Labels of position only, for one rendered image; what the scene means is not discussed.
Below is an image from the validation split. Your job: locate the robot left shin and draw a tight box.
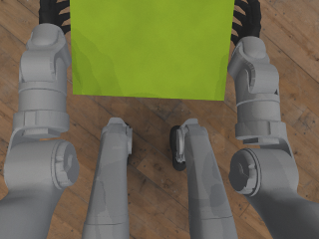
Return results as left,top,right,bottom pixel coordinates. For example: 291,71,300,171
100,118,127,140

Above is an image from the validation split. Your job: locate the robot shin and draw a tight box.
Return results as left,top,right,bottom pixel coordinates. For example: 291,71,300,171
175,119,208,162
100,118,127,140

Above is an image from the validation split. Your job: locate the robot left upper arm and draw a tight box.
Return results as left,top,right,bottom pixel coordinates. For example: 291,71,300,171
0,138,80,239

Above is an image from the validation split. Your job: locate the robot left hand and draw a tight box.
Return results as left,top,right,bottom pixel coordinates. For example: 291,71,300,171
38,0,71,35

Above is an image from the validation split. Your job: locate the robot right upper arm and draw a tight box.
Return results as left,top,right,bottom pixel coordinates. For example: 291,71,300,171
228,147,319,239

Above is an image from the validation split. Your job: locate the robot right hand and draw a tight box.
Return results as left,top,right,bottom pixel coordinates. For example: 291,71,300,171
230,0,262,46

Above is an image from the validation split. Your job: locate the robot right forearm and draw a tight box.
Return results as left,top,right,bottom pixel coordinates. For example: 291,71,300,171
227,36,299,183

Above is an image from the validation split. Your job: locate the carton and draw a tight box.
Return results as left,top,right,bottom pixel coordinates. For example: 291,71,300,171
70,0,235,101

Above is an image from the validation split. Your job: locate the robot right shin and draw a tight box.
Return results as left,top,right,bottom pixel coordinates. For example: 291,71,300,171
175,119,208,162

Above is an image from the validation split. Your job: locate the robot left forearm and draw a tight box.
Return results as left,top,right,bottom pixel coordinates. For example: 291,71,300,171
3,23,72,186

